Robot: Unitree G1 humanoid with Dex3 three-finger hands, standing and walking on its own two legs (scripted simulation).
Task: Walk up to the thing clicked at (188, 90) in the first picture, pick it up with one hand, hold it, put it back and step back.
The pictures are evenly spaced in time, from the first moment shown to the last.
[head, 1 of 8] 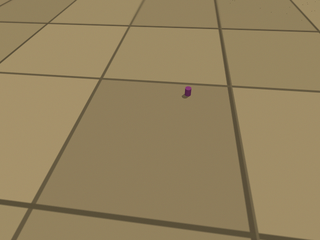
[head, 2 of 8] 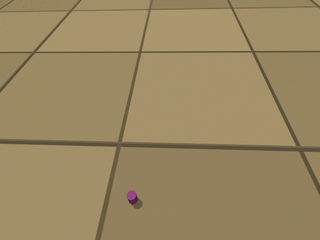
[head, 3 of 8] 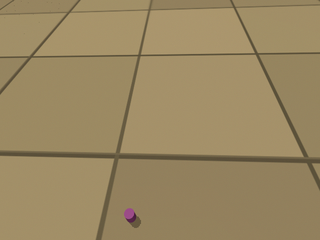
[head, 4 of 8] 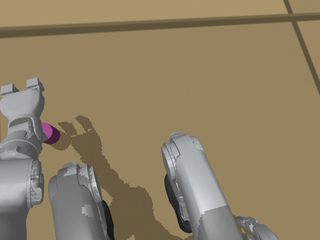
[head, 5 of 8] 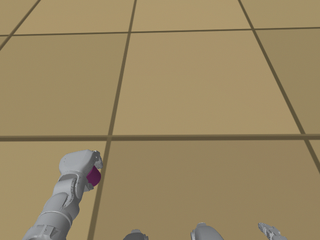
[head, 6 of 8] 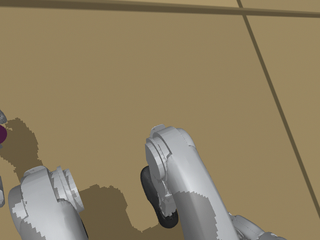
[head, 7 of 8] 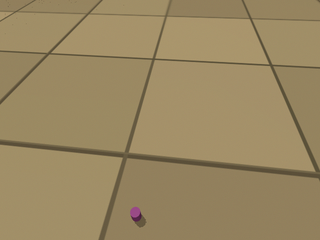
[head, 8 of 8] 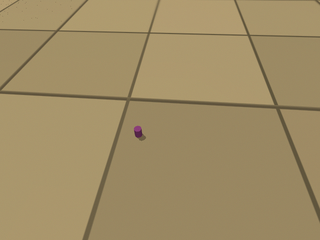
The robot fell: no
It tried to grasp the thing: yes
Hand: left
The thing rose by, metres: 0.69
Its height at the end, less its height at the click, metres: +0.00
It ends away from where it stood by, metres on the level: 0.01
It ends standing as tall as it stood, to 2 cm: yes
